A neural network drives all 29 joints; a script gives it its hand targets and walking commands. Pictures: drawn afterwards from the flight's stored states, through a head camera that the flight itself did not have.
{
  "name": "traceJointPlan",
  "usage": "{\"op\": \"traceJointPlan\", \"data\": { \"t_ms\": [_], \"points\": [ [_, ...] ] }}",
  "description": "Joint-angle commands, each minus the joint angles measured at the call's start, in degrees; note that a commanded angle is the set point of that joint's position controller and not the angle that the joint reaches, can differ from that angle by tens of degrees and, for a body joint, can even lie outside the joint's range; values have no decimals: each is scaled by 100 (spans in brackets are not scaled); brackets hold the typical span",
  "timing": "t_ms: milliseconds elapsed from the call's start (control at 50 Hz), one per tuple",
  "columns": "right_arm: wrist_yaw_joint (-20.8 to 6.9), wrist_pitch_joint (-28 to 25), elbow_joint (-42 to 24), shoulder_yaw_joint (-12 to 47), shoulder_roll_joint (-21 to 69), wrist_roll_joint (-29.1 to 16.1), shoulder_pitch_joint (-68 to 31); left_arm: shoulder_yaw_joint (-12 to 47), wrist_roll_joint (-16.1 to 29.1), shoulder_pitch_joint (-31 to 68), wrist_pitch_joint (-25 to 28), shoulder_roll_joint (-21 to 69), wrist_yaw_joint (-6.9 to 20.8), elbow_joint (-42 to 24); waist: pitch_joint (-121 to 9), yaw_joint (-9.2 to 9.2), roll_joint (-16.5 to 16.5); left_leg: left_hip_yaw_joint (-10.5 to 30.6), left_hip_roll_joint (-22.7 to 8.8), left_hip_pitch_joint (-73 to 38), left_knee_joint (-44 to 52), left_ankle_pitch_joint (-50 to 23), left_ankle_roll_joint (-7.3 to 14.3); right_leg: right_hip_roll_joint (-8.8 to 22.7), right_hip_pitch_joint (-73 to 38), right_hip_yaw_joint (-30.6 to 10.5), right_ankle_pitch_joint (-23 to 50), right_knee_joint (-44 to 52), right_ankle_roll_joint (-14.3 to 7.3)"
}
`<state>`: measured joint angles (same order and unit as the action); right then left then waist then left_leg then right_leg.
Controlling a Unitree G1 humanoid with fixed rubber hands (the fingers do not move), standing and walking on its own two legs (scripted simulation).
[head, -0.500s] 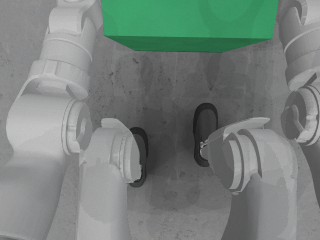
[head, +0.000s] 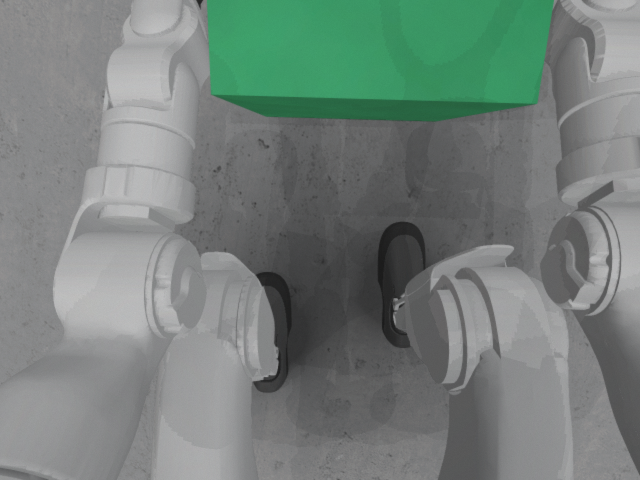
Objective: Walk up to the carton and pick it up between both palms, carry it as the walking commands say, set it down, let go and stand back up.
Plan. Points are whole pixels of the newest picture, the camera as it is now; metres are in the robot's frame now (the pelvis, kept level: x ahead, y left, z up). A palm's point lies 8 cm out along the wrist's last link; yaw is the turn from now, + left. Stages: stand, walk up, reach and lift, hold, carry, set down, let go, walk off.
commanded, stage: reach and lift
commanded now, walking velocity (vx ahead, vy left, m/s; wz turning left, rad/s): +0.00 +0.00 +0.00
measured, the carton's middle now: out of the picture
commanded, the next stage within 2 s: none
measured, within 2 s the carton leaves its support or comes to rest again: neither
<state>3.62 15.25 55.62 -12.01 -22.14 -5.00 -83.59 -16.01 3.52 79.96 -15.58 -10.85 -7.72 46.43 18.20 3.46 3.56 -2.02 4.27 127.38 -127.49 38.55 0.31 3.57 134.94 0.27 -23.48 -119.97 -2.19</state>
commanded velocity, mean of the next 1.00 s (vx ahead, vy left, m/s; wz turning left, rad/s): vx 0.00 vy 0.00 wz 0.00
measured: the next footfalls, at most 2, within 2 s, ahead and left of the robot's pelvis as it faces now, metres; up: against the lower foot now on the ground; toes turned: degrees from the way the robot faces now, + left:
none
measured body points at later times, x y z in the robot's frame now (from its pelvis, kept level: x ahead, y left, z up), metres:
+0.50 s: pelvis +0.01 +0.00 +0.04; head +0.35 -0.05 +0.33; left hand +0.58 +0.09 -0.07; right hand +0.55 -0.24 -0.08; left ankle +0.09 +0.11 -0.34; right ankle +0.15 -0.12 -0.34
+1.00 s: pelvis +0.01 +0.00 +0.09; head +0.32 -0.04 +0.42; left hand +0.56 +0.10 +0.01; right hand +0.53 -0.24 +0.00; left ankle +0.09 +0.11 -0.34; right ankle +0.15 -0.12 -0.34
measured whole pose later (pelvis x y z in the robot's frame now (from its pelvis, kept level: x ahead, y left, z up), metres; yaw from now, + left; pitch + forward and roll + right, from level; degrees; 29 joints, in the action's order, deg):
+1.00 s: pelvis +0.01 +0.00 +0.09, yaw +0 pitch +46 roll +2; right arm -2.5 24.5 39.7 -26.9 -10.8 11.1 -68.6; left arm -27.8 -7.9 67.0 -22.3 -1.3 -1.4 35.5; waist -2.9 1.8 3.4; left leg -1.0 4.4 118.7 -108.0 35.4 -0.1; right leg 2.2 125.5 0.0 -22.7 -102.1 -1.6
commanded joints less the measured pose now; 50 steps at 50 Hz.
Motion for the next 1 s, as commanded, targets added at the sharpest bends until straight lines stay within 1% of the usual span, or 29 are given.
{"op": "traceJointPlan", "data": {
  "t_ms": [0,80,160,300,340,440,560,660,860,980],
  "points": [
    [-1830,-106,-1397,1824,5559,-602,-3501,2368,542,3818,71,5454,1595,-1001,-8403,237,-294,-61,427,-2241,1495,-2037,2,-670,-5645,269,2262,265,83],
    [-1849,43,-1116,1554,5713,-264,-3150,1880,130,3333,-38,5459,1634,-560,-7622,126,-488,-76,458,-1653,1705,-1635,27,-708,-5388,272,1849,486,133],
    [-1877,188,-1019,1332,5840,23,-2885,1664,-96,3190,-147,5516,1718,-511,-7446,129,-505,-94,481,-1394,1862,-1454,18,-739,-5386,245,1684,679,132],
    [-1852,387,-1412,1297,5954,217,-2803,1895,-34,3383,-281,5587,1790,-1017,-8286,255,-406,-169,537,-1524,2055,-1570,-18,-790,-5947,214,1902,950,121],
    [-1854,451,-1406,1256,5971,283,-2722,1887,-65,3337,-331,5589,1808,-1006,-8279,269,-376,-181,543,-1486,2126,-1521,-21,-794,-5958,209,1863,1031,120],
    [-1905,562,-1392,1129,6035,465,-2517,1741,-214,3106,-424,5682,1847,-912,-8149,239,-320,-167,548,-1478,2297,-1471,-32,-810,-5828,211,1722,1194,113],
    [-1936,637,-1690,1263,6131,463,-2487,1795,-187,3004,-480,5799,1829,-1104,-8591,165,-382,-142,564,-1759,2441,-1709,-42,-843,-6045,228,1885,1310,139],
    [-1930,729,-1852,1332,6248,488,-2315,1851,-176,2842,-558,5916,1824,-1244,-8909,148,-441,-133,586,-1999,2611,-1874,-52,-879,-6297,235,2036,1471,155],
    [-1943,808,-1752,1159,6396,702,-1915,1742,-321,2510,-628,6074,1869,-1127,-8592,161,-380,-80,598,-2241,3065,-1818,-83,-915,-6276,221,1821,1944,157],
    [-1965,842,-1687,1098,6491,776,-1783,1627,-419,2357,-653,6117,1896,-1031,-8476,108,-370,-62,595,-2391,3356,-1688,-80,-928,-6366,216,1622,2238,167]
  ]
}}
